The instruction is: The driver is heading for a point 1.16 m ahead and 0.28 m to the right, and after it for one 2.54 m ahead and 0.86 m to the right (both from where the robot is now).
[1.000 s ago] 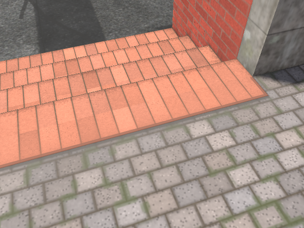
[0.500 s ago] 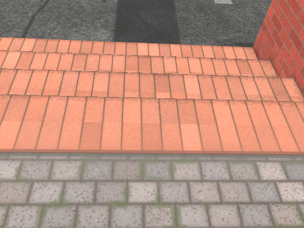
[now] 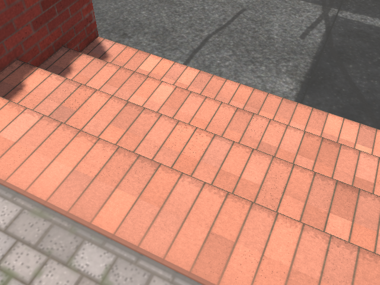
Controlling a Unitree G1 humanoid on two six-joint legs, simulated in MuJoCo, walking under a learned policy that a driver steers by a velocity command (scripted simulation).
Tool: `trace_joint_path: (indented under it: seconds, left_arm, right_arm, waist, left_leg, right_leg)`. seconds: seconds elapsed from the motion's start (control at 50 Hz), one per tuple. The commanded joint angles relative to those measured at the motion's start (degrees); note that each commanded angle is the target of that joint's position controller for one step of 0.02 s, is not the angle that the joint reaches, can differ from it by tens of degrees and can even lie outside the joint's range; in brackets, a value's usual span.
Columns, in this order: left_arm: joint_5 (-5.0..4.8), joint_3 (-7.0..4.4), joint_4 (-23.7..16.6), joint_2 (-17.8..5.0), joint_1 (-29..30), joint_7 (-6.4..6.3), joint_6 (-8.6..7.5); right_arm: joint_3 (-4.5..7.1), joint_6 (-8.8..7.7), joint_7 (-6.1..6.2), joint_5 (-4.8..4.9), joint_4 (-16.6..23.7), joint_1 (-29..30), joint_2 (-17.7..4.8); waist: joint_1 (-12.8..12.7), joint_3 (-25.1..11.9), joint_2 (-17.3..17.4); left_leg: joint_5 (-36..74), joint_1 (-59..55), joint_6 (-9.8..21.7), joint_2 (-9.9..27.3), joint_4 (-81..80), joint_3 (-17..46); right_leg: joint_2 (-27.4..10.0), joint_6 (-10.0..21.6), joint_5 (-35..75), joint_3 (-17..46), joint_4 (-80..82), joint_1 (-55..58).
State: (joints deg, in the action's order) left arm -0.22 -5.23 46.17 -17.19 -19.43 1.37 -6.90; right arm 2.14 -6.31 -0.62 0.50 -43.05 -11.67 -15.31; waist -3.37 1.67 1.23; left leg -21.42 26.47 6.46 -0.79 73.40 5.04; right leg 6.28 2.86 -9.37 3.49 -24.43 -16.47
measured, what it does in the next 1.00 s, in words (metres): walks ahead, turning right: left foot, then right foot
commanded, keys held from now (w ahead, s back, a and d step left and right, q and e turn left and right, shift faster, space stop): w+e+shift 0.62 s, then w+shift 0.04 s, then w+q+shift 0.34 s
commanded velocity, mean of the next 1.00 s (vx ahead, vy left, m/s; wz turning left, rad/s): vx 1.00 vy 0.00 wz -0.43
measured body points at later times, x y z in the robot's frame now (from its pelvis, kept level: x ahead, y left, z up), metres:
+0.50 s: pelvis +0.40 +0.01 -0.01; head +0.40 +0.00 +0.44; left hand +0.69 +0.18 -0.07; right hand +0.27 -0.26 -0.13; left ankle +0.34 +0.18 -0.74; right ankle +0.48 -0.15 -0.64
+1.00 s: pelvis +0.77 -0.21 -0.02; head +0.76 -0.21 +0.43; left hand +0.93 +0.00 -0.14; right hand +0.76 -0.50 -0.12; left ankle +1.07 -0.15 -0.68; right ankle +0.65 -0.20 -0.74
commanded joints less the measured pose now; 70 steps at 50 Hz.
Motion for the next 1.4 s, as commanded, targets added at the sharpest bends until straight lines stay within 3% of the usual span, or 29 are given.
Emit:
trace_joint_path:
  seconds: [0.02,0.12,0.22,0.24,0.26,0.28,0.32,0.4,0.58,0.64,0.66,0.68,0.7,0.72,0.76,0.82,1.06,1.1,1.14,1.16,1.18,1.2,1.22,1.24,1.26,1.28,1.32,1.36,1.4]
  left_arm:
    - [-1.03,1.41,-3.0,0.1,0.7,0.27,-0.83]
    - [-2.20,-0.23,-4.8,-6.7,0.1,-1.30,-0.36]
    - [-2.35,1.23,-4.0,-4.1,-5.7,-0.97,0.98]
    - [-1.08,2.50,-5.7,-1.1,-4.0,-0.72,0.79]
    - [-3.90,4.33,-7.8,4.9,-12.3,-0.87,-0.03]
    - [-5.67,3.87,-7.6,1.5,-10.5,-1.83,0.37]
    - [-3.47,3.15,-8.1,-0.4,-2.0,-2.13,1.86]
    - [-3.01,2.93,-11.2,2.9,3.0,-0.40,5.00]
    - [-1.82,2.50,-16.8,-1.8,18.1,3.98,3.88]
    - [-3.05,-1.25,-13.5,-9.2,0.5,3.51,4.26]
    - [-3.23,-3.50,-10.0,-13.1,-13.1,2.61,4.88]
    - [-3.29,-2.84,-7.9,-13.9,-13.0,1.31,5.28]
    - [-1.28,-1.23,-12.2,-14.2,-5.8,1.64,3.50]
    - [-0.62,-1.01,-11.6,-9.3,-7.3,1.61,2.87]
    - [0.05,-0.51,-10.5,-8.0,-0.9,2.11,1.14]
    - [0.97,1.50,-9.9,-0.5,5.3,2.43,-0.94]
    - [0.44,1.32,-1.3,-1.3,-5.3,-4.06,-0.77]
    - [1.47,1.30,-2.3,-2.9,-0.8,-3.72,0.04]
    - [-0.52,0.69,-4.5,-5.0,6.2,-3.45,0.63]
    - [-3.37,0.42,-4.3,-6.5,8.8,-3.36,0.49]
    - [-3.88,0.98,-4.2,-2.5,16.4,-2.78,-0.36]
    - [-0.45,2.67,-11.0,5.1,19.2,-3.09,-2.09]
    - [0.34,3.58,-15.6,5.2,11.9,-2.57,-2.89]
    - [0.42,3.37,-15.1,2.2,9.6,-1.86,-3.60]
    - [-0.76,1.27,-13.4,-2.6,7.7,-1.30,-3.98]
    - [-0.74,0.67,-13.7,-2.3,7.5,-1.76,-2.94]
    - [-1.48,-0.43,-15.7,-6.6,14.9,-4.06,-1.42]
    - [1.66,0.64,-12.5,-1.2,7.6,-2.75,-0.93]
    - [2.19,0.91,-12.4,-0.5,12.6,-0.82,-1.23]
  right_arm:
    - [-1.24,-2.00,0.02,-0.64,7.2,1.6,1.0]
    - [-2.06,-2.85,-0.72,-0.86,10.3,9.8,-1.0]
    - [2.11,-2.71,1.07,0.76,9.6,1.4,-8.0]
    - [3.74,-2.37,1.91,0.26,8.0,-11.7,-12.5]
    - [4.48,-1.47,1.31,-1.28,6.6,-17.5,-17.2]
    - [4.06,-1.24,0.86,-0.56,6.3,-15.1,-13.4]
    - [2.41,-0.60,0.82,-0.04,4.9,-10.4,-6.3]
    - [1.72,-0.56,0.20,-0.60,2.2,-3.3,-1.2]
    - [4.04,-1.07,1.41,-0.49,-1.4,-6.2,-12.8]
    - [5.22,0.97,2.06,-1.02,-0.4,-6.5,-18.2]
    - [4.54,0.85,2.20,-1.11,0.0,-4.9,-17.4]
    - [1.79,0.30,1.63,-2.10,-1.3,-10.7,-7.7]
    - [-0.04,-2.39,0.73,0.45,2.3,-19.8,-4.4]
    - [1.72,-3.37,0.69,3.46,1.9,-11.1,-12.7]
    - [1.05,-2.12,1.91,3.55,2.7,-5.4,-10.2]
    - [1.40,2.46,1.82,2.65,-0.1,-9.8,-7.4]
    - [2.06,2.56,-4.57,-0.25,3.6,2.5,-2.8]
    - [3.34,2.95,-5.12,-0.84,1.0,-7.4,-5.3]
    - [5.97,4.77,-3.15,0.33,-2.9,-20.5,-8.8]
    - [6.03,5.87,-2.48,-0.47,-5.1,-30.2,-8.1]
    - [5.16,5.47,-2.88,-1.53,-8.8,-40.9,-6.6]
    - [3.76,3.30,-2.56,-2.63,-11.1,-37.2,-7.6]
    - [2.29,1.63,-1.83,-0.87,-8.7,-35.3,-4.4]
    - [2.93,2.27,-1.76,-0.44,-5.2,-29.3,-4.7]
    - [3.11,2.01,-1.77,0.93,-2.4,-22.0,-5.1]
    - [4.48,2.16,-0.41,0.76,2.0,-10.1,-10.8]
    - [4.13,1.89,2.48,0.13,6.7,-1.8,-9.5]
    - [4.71,3.05,4.36,0.34,3.6,-5.6,-9.5]
    - [3.21,3.33,6.83,3.26,-0.6,-13.5,-2.4]
  waist:
    - [5.1,0.0,-3.0]
    - [4.4,2.9,-3.6]
    - [9.9,-3.2,-3.0]
    - [16.0,-12.5,2.4]
    - [11.6,-22.6,21.3]
    - [11.3,-16.5,18.5]
    - [9.7,-3.8,5.6]
    - [3.5,3.4,4.5]
    - [4.9,7.5,-2.1]
    - [-6.3,-4.8,6.8]
    - [-13.8,-10.4,4.7]
    - [-7.8,-8.7,-12.5]
    - [2.2,-22.9,-23.3]
    - [-3.5,-20.0,-10.4]
    - [0.8,-6.7,3.5]
    - [5.7,-1.7,0.6]
    - [1.5,4.6,-2.9]
    - [6.6,-0.1,-4.0]
    - [12.9,-3.0,-2.7]
    - [18.0,-0.1,-5.2]
    - [25.6,3.3,9.9]
    - [17.5,11.8,25.8]
    - [9.2,1.8,22.9]
    - [7.7,-4.3,6.8]
    - [2.4,-4.2,-9.5]
    - [-3.9,-1.4,-13.0]
    - [-1.6,4.4,-13.8]
    - [-2.0,-8.0,-4.6]
    - [3.9,-5.0,-6.7]
  left_leg:
    - [-0.4,11.8,-1.2,6.0,-9.6,3.6]
    - [20.7,-12.3,-6.2,2.7,-31.4,-1.4]
    - [13.9,-29.8,-5.2,1.5,-41.3,-1.0]
    - [3.4,-45.0,-1.3,12.4,-42.3,9.9]
    - [-14.3,-55.9,7.3,27.3,-52.0,40.6]
    - [-26.6,-49.9,8.0,27.6,-57.7,50.1]
    - [-10.7,-37.1,5.1,23.4,-57.3,30.6]
    - [11.0,-21.5,1.7,17.0,-60.9,6.8]
    - [35.9,-22.6,-2.4,13.9,-63.7,-16.8]
    - [81.7,-23.4,-2.2,15.6,-37.0,-17.9]
    - [76.6,-12.2,-3.1,14.5,-17.7,-16.5]
    - [3.0,3.1,-4.5,5.5,8.8,-15.2]
    - [-12.8,16.0,-3.8,-1.5,20.9,-1.2]
    - [-4.9,16.1,-2.0,1.6,17.0,3.3]
    - [1.1,12.8,-1.8,5.8,10.2,3.4]
    - [7.3,6.1,-2.3,9.9,-0.1,6.4]
    - [57.7,2.9,-0.9,2.0,-36.3,-4.1]
    - [53.9,-3.9,0.8,-0.3,-26.9,-9.4]
    - [38.0,-22.1,1.1,-5.7,-26.7,-18.5]
    - [34.7,-26.1,5.0,1.9,-37.6,-12.2]
    - [47.0,-31.8,11.4,7.3,-55.0,-5.2]
    - [72.3,-31.9,8.1,2.9,-43.3,-2.3]
    - [72.1,-42.6,13.0,4.9,-36.8,13.4]
    - [62.5,-43.6,15.9,8.9,-39.3,22.2]
    - [47.5,-36.1,13.9,9.2,-41.5,24.2]
    - [41.2,-19.4,16.8,11.0,-47.3,32.6]
    - [50.9,2.4,17.7,14.5,-46.3,39.9]
    - [54.4,5.7,13.1,4.5,-36.1,26.0]
    - [21.5,3.0,4.0,-8.1,-26.7,11.8]
  right_leg:
    - [-14.6,13.9,-9.5,27.7,15.0,5.5]
    - [-11.2,10.7,-5.7,18.8,15.8,-15.5]
    - [-8.0,4.5,1.8,17.4,-6.5,-9.5]
    - [-5.3,1.9,-0.9,12.2,-26.9,-17.9]
    - [-2.6,0.3,-21.5,7.3,-47.9,-30.4]
    - [-6.9,0.2,-16.2,5.5,-57.9,-38.9]
    - [-11.5,0.2,-8.9,2.8,-61.1,-40.6]
    - [-16.4,0.8,-6.6,3.3,-53.7,-34.4]
    - [-10.0,3.8,15.9,-9.7,-18.8,-20.3]
    - [-1.2,7.3,0.8,-14.3,-25.4,4.5]
    - [-0.9,9.9,1.2,-10.0,-22.0,25.2]
    - [-10.5,13.6,-4.1,6.3,-18.0,33.4]
    - [-22.8,24.1,-20.6,43.0,-1.1,42.8]
    - [-24.4,19.8,-22.0,44.0,8.2,35.6]
    - [-23.2,16.5,-13.5,31.2,8.5,15.4]
    - [-18.0,12.9,-2.2,13.0,5.7,-0.9]
    - [-13.1,-0.3,1.1,-16.1,-7.3,-0.1]
    - [-15.7,-0.9,20.3,-16.7,-19.7,2.8]
    - [-14.1,-2.2,49.4,-17.3,-39.1,-1.3]
    - [-16.9,-3.4,50.2,-14.1,-59.9,-5.1]
    - [-7.6,-5.0,-0.4,-14.9,-97.4,-13.8]
    - [-1.3,-3.8,-38.5,-11.4,-107.9,-35.0]
    - [-2.6,-3.9,-32.2,1.3,-93.3,-45.7]
    - [-4.3,-3.2,-29.5,4.2,-86.6,-45.4]
    - [-5.8,-0.5,-18.7,5.6,-72.9,-42.8]
    - [-6.8,-3.5,-11.9,5.8,-57.6,-37.1]
    - [-10.7,-9.2,-12.9,8.4,-33.7,-26.7]
    - [-4.0,-6.5,11.4,2.0,-32.4,-5.6]
    - [-2.7,-5.4,41.9,1.9,-5.3,-8.2]
Velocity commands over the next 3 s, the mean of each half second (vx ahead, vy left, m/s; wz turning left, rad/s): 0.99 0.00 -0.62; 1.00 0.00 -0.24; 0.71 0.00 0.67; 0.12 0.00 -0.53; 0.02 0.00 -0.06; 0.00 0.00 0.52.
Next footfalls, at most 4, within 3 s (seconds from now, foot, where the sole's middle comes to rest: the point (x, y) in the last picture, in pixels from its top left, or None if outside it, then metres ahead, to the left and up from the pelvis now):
0.24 left None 0.38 0.17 -0.77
0.66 right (262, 233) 0.68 -0.22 -0.77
1.18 left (258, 176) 1.04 -0.25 -0.92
1.54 right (293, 147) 1.35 -0.49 -1.07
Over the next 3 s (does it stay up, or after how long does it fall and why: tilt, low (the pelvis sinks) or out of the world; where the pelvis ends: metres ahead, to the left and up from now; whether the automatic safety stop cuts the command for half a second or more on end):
stays up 1.37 -0.40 -0.30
